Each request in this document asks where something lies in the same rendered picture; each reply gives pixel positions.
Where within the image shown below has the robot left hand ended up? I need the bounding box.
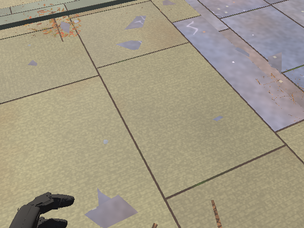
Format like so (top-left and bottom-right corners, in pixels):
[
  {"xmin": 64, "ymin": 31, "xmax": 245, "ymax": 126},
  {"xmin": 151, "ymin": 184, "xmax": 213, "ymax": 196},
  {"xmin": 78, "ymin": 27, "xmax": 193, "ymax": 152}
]
[{"xmin": 9, "ymin": 192, "xmax": 75, "ymax": 228}]

